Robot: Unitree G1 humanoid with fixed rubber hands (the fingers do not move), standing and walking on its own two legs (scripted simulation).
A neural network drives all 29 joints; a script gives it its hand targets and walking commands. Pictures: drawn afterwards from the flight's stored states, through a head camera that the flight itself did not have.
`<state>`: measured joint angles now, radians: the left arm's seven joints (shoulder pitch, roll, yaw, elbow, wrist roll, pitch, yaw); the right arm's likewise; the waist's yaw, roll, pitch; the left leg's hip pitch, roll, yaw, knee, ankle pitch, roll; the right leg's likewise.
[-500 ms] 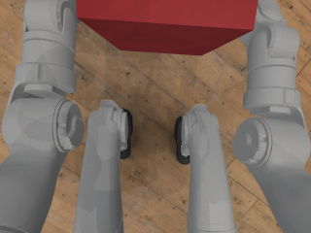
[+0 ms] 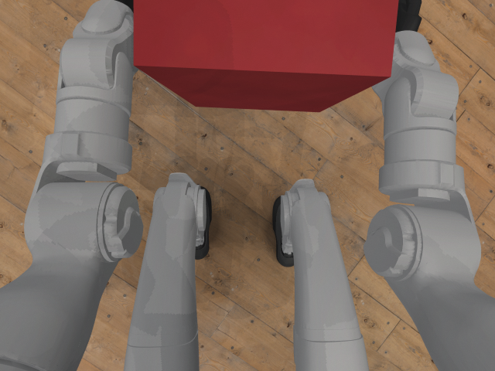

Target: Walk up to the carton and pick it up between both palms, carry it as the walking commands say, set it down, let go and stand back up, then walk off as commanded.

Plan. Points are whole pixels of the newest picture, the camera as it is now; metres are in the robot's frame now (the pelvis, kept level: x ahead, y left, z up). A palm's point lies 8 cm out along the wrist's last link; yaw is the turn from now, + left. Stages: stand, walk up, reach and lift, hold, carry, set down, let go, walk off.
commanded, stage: reach and lift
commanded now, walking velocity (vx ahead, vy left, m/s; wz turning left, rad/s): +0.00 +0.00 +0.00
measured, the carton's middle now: (263, 5) +0.58 +0.00 -0.12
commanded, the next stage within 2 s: none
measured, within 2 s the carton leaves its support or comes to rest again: neither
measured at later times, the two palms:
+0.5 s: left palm (108, 0) +0.51 +0.16 +0.00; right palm (445, 37) +0.49 -0.17 +0.01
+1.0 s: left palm out of the picture +0.48 +0.16 +0.09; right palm out of the picture +0.46 -0.17 +0.10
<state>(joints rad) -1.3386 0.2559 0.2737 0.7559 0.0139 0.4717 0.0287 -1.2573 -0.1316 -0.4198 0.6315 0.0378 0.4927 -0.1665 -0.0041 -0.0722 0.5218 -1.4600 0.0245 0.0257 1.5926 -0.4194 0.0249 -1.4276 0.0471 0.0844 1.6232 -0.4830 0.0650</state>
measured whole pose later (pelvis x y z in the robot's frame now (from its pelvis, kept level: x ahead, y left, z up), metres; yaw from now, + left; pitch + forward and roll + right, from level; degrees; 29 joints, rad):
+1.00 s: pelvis +0.03 +0.00 +0.12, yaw -1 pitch +11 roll -1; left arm -0.91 0.09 0.31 0.66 0.11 0.49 0.02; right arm -0.88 -0.02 -0.41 0.64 -0.01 0.47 -0.12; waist 0.00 -0.06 0.27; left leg -0.99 0.02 0.02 1.10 -0.31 0.01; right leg -0.97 0.05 0.08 1.12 -0.35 0.04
